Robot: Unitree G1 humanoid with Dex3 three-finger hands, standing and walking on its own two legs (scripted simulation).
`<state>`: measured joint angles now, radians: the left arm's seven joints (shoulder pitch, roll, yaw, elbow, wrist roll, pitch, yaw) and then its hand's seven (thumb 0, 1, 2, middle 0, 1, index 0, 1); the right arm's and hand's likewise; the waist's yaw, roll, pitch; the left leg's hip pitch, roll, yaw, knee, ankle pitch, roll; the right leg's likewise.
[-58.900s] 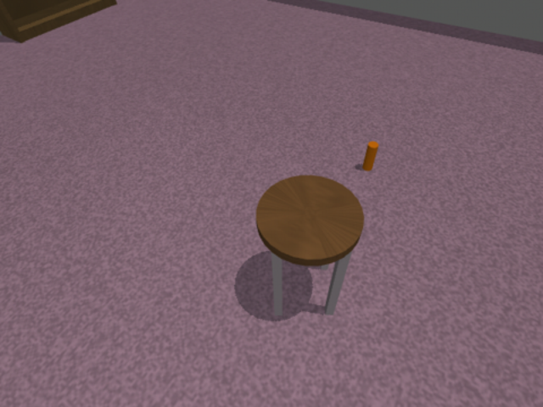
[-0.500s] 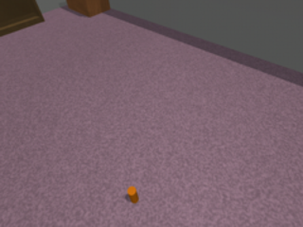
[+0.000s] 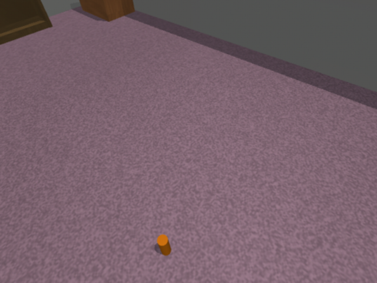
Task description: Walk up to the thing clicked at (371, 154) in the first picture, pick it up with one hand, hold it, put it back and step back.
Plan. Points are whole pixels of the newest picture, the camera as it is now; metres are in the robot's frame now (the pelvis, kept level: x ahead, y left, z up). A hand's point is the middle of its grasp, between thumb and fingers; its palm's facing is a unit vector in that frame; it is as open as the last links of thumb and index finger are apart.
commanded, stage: stand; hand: left
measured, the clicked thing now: (164, 245) +0.42 +0.17 -0.70
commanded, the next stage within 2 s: step back in 0.08 s
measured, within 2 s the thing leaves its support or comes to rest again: neither
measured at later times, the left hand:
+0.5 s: hand out of the picture +0.08 +0.30 -0.18, palm faces -0.02 -0.92 -0.39, open 7.3 cm
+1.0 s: hand out of the picture -0.07 +0.29 -0.16, palm faces +0.02 -0.91 -0.41, open 7.3 cm
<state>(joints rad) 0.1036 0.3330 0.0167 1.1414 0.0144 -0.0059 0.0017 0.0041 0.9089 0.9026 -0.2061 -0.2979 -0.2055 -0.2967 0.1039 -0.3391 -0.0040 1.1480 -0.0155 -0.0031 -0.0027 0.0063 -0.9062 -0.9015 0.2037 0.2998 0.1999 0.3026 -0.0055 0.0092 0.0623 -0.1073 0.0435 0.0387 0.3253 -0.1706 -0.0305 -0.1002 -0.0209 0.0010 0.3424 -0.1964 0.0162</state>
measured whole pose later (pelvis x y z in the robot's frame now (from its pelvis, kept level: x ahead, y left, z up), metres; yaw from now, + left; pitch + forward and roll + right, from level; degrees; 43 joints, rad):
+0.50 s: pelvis -0.06 +0.03 -0.02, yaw +0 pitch -1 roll -1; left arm 0.04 0.42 0.07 0.92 0.01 0.06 0.02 0.00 0.91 0.90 -0.20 -0.30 -0.20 -0.30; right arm 0.11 -0.37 -0.05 0.96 -0.03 0.04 0.01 0.01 -0.91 -0.90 0.20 0.30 0.20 0.30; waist -0.02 -0.03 0.18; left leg -0.39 0.03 0.02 0.64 -0.23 0.03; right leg -0.47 0.09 0.12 1.13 -0.53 -0.03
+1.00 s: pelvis -0.17 +0.02 -0.03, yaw +1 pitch -1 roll +0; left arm 0.15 0.36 0.07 0.79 0.03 0.04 0.02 0.01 0.90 0.90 -0.21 -0.30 -0.21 -0.30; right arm 0.18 -0.40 -0.04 0.90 -0.01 0.04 -0.02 0.01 -0.91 -0.90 0.20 0.30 0.20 0.30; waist 0.01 0.01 0.17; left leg -0.31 -0.05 -0.04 0.75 -0.42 0.00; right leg -0.35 -0.03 -0.03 0.68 -0.31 -0.01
